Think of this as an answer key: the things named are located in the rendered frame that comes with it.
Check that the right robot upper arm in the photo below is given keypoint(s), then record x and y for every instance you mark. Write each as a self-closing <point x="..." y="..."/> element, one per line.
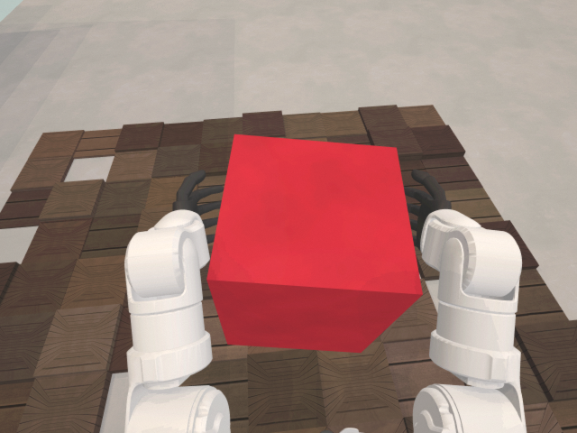
<point x="444" y="408"/>

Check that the carton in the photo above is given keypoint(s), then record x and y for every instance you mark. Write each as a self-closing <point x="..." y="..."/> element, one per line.
<point x="313" y="246"/>

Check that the robot left forearm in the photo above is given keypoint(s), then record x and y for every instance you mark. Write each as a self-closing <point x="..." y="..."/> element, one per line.
<point x="164" y="292"/>

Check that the left robot hand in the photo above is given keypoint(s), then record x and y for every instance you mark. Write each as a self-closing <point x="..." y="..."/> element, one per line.
<point x="187" y="200"/>

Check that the robot right forearm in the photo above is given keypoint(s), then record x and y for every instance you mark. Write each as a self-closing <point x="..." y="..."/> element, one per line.
<point x="478" y="292"/>

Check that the right robot hand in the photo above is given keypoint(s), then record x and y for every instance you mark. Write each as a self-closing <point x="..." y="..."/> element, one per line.
<point x="436" y="201"/>

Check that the left robot upper arm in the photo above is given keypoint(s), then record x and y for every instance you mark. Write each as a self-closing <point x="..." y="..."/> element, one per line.
<point x="186" y="409"/>

